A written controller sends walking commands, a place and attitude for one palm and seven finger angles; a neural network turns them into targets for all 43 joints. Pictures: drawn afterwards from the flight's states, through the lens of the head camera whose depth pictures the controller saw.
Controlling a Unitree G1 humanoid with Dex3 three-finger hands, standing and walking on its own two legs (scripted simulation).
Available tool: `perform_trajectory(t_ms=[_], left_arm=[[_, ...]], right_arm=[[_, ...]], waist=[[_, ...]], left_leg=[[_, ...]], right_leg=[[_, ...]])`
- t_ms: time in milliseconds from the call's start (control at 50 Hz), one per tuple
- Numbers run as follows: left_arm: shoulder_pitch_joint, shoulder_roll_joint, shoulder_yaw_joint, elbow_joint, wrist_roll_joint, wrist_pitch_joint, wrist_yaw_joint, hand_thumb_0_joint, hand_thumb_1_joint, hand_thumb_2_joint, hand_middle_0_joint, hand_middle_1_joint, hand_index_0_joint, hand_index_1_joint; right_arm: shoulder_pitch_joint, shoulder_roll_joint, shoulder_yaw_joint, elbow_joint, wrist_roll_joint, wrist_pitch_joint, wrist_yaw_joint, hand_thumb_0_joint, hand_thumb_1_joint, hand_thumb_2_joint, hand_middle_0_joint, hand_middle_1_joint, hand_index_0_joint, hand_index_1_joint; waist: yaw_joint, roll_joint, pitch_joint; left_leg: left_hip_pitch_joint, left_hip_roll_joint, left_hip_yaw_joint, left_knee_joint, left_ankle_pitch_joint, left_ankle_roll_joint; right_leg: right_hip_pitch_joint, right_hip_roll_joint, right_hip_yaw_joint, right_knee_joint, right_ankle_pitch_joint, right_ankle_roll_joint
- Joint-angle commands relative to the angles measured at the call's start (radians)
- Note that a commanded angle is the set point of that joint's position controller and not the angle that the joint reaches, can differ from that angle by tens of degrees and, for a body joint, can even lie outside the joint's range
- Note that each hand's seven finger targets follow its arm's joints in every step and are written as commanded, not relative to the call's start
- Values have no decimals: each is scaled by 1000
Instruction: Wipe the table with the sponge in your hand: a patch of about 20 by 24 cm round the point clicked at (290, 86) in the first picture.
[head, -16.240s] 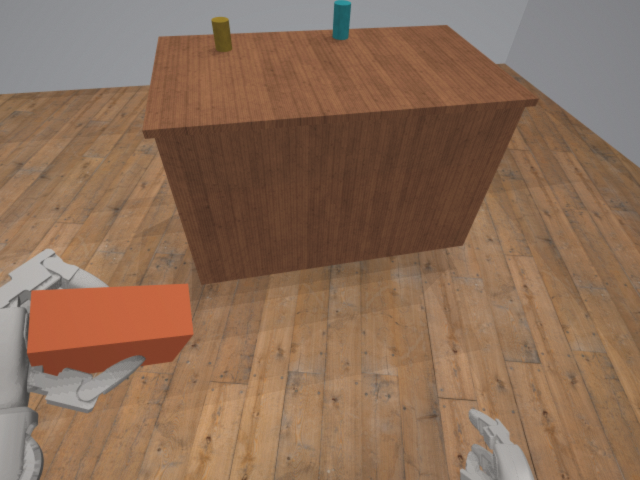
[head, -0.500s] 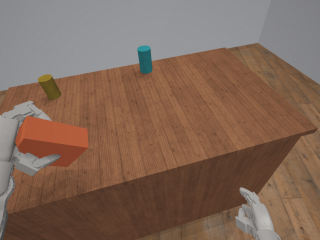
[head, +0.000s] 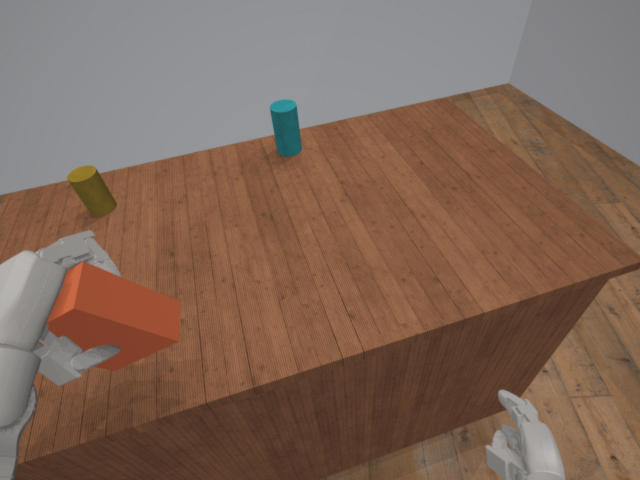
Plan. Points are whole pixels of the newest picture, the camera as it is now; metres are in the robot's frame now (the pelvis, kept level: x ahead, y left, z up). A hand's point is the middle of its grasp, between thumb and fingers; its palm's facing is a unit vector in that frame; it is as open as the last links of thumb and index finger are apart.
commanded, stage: turn the palm down, sponge in hand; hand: left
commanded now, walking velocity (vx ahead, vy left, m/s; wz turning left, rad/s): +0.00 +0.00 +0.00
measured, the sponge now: (117, 327) +0.23 +0.26 +0.12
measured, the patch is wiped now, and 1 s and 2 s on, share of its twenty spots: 0.00 0.00 0.00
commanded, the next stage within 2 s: move the sponge above the wiping area in 1.16 s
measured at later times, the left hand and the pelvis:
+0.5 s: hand (54, 298) +0.23 +0.30 +0.17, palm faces +0.18 -0.18 -0.97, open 9.6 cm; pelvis +0.00 +0.02 +0.01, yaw +0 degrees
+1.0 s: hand (67, 304) +0.22 +0.29 +0.17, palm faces +0.11 -0.06 -0.99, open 9.6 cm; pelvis -0.01 +0.00 +0.01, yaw +0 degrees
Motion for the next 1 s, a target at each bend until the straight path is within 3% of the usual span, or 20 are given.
perform_trajectory(t_ms=[0, 40, 60, 120, 160, 200, 240, 300, 340, 400, 540, 560, 640, 660, 700, 740, 820, 840, 860, 980], left_arm=[[-207, 273, 167, -181, 89, 16, 49, 0, 100, 1300, -1200, -1600, -1200, -1600], [-241, 285, 176, -180, 114, 58, 47, 0, 100, 1300, -1200, -1600, -1200, -1600], [-252, 242, 126, -166, 123, 75, 37, 0, 100, 1300, -1200, -1600, -1200, -1600], [-268, 256, 100, -141, 166, 122, 7, 0, 100, 1300, -1200, -1600, -1200, -1600], [-304, 223, 52, -153, 191, 145, -13, 0, 100, 1300, -1200, -1600, -1200, -1600], [-311, 235, 38, -142, 226, 154, -35, 0, 100, 1300, -1200, -1600, -1200, -1600], [-370, 226, 17, -177, 258, 161, -46, 0, 100, 1300, -1200, -1600, -1200, -1600], [-391, 240, 3, -150, 312, 154, -56, 0, 100, 1300, -1200, -1600, -1200, -1600], [-421, 270, 36, -181, 334, 157, -48, 0, 100, 1300, -1200, -1600, -1200, -1600], [-445, 254, -2, -127, 372, 164, -48, 0, 100, 1300, -1200, -1600, -1200, -1600], [-475, 246, -26, -108, 426, 224, -58, 0, 100, 1300, -1200, -1600, -1200, -1600], [-477, 212, -75, -85, 439, 233, -72, 0, 100, 1300, -1200, -1600, -1200, -1600], [-455, 250, -40, -92, 468, 245, -84, 0, 100, 1300, -1200, -1600, -1200, -1600], [-458, 214, -86, -73, 475, 250, -92, 0, 100, 1300, -1200, -1600, -1200, -1600], [-466, 243, -73, -56, 497, 246, -92, 0, 100, 1300, -1200, -1600, -1200, -1600], [-494, 259, -53, -92, 511, 240, -82, 0, 100, 1300, -1200, -1600, -1200, -1600], [-483, 248, -65, -70, 503, 219, -78, 0, 100, 1300, -1200, -1600, -1200, -1600], [-493, 272, -32, -91, 501, 219, -71, 0, 100, 1300, -1200, -1600, -1200, -1600], [-483, 232, -71, -52, 498, 225, -75, 0, 100, 1300, -1200, -1600, -1200, -1600], [-486, 226, -80, -33, 493, 229, -69, 0, 100, 1300, -1200, -1600, -1200, -1600]], right_arm=[[-187, -88, -13, -181, -9, -57, -5, 0, -900, -900, 200, 300, 200, 300], [-242, -80, 3, -179, 5, -52, 2, 0, -900, -900, 200, 300, 200, 300], [-230, -82, 2, -181, -5, -46, 5, 0, -900, -900, 200, 300, 200, 300], [-242, -88, 6, -172, -2, -27, 8, 0, -900, -900, 200, 300, 200, 300], [-279, -82, 19, -177, 0, -23, 17, 0, -900, -900, 200, 300, 200, 300], [-279, -87, 17, -168, 1, -13, 19, 0, -900, -900, 200, 300, 200, 300], [-335, -72, 30, -174, 11, -14, 25, 0, -900, -900, 200, 300, 200, 300], [-308, -80, 23, -160, -3, -4, 26, 0, -900, -900, 200, 300, 200, 300], [-362, -71, 33, -162, 2, -7, 32, 0, -900, -900, 200, 300, 200, 300], [-337, -80, 27, -143, -6, 5, 36, 0, -900, -900, 200, 300, 200, 300], [-421, -75, 32, -139, 7, 6, 56, 0, -900, -900, 200, 300, 200, 300], [-398, -83, 31, -135, -1, 13, 57, 0, -900, -900, 200, 300, 200, 300], [-435, -80, 30, -137, 7, 18, 68, 0, -900, -900, 200, 300, 200, 300], [-412, -82, 29, -137, 1, 22, 68, 0, -900, -900, 200, 300, 200, 300], [-397, -83, 27, -129, 1, 25, 69, 0, -900, -900, 200, 300, 200, 300], [-444, -75, 29, -132, 7, 17, 73, 0, -900, -900, 200, 300, 200, 300], [-404, -73, 22, -124, 1, 12, 70, 0, -900, -900, 200, 300, 200, 300], [-445, -71, 26, -125, 4, 2, 70, 0, -900, -900, 200, 300, 200, 300], [-422, -74, 26, -124, -3, 1, 67, 0, -900, -900, 200, 300, 200, 300], [-415, -73, 22, -115, 5, -6, 63, 0, -900, -900, 200, 300, 200, 300]], waist=[[12, -5, -161], [22, 30, -136], [18, 22, -146], [16, -13, -137], [16, 35, -126], [13, -6, -134], [16, 47, -119], [20, 13, -149], [34, 37, -151], [33, 46, -155], [48, 43, -157], [42, 30, -162], [50, 1, -177], [46, -4, -180], [47, -20, -187], [51, 7, -178], [51, -9, -203], [57, -13, -187], [54, -17, -191], [43, -27, -168]], left_leg=[[-3, 24, -49, -133, 302, 27], [11, 20, -55, -156, 296, 23], [11, 25, -49, -163, 310, 24], [25, 25, -63, -190, 306, 23], [38, 24, -60, -200, 317, 25], [47, 24, -75, -217, 320, 25], [61, 21, -80, -232, 298, 27], [65, 21, -96, -249, 324, 27], [68, 18, -101, -258, 322, 29], [64, 16, -108, -271, 343, 22], [58, 7, -114, -278, 350, 26], [53, 6, -105, -280, 353, 30], [58, 1, -111, -269, 366, 33], [50, -1, -100, -267, 362, 35], [59, -6, -108, -269, 364, 35], [64, -6, -113, -267, 338, 37], [76, -11, -111, -266, 355, 36], [79, -12, -113, -256, 337, 37], [67, -14, -98, -251, 336, 39], [67, -17, -97, -247, 304, 33]], right_leg=[[166, -58, 96, -140, 139, 34], [171, -44, 113, -158, 114, 19], [195, -49, 90, -164, 135, 21], [209, -48, 96, -185, 130, 24], [218, -40, 93, -196, 136, 11], [226, -40, 98, -206, 133, 15], [221, -26, 117, -212, 110, 3], [257, -33, 106, -215, 134, 3], [278, -19, 139, -216, 136, -11], [291, -33, 123, -224, 145, -9], [321, -24, 169, -228, 158, -27], [327, -33, 137, -226, 168, -22], [332, -29, 189, -230, 175, -27], [334, -39, 158, -226, 176, -21], [325, -43, 172, -233, 168, -17], [315, -30, 207, -238, 135, -28], [331, -47, 184, -240, 161, -17], [317, -35, 226, -248, 133, -29], [328, -48, 197, -243, 141, -22], [300, -54, 221, -264, 96, -15]])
